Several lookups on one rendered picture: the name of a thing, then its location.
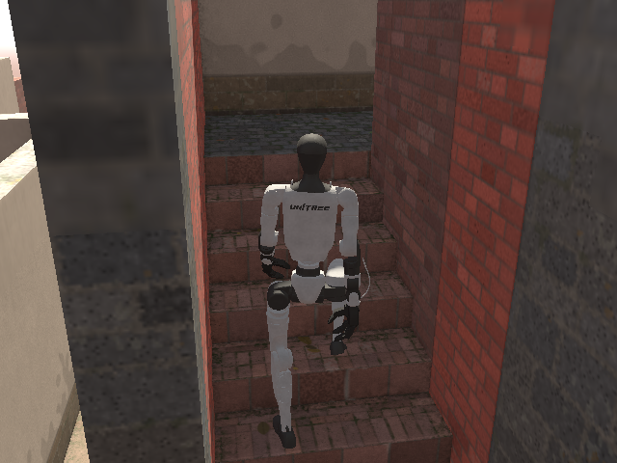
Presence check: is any left robot upper arm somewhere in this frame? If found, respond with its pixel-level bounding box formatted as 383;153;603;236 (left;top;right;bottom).
260;184;286;247

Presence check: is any robot left hand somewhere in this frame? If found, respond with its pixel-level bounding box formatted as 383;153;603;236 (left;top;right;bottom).
261;258;290;279

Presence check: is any robot right hand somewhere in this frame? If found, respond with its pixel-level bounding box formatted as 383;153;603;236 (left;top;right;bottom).
328;304;360;341

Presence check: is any right robot upper arm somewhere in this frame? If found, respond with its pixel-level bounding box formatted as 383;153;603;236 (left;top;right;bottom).
335;186;359;257

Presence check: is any left robot foot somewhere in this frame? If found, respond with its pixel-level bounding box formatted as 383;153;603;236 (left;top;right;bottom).
273;415;296;449

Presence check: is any robot left thigh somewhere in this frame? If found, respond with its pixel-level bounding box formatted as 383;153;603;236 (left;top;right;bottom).
266;280;293;372

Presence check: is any robot left forearm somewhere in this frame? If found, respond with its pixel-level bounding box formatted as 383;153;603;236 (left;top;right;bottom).
258;231;275;265

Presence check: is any robot right forearm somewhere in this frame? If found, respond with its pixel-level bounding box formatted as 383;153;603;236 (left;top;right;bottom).
343;239;361;307

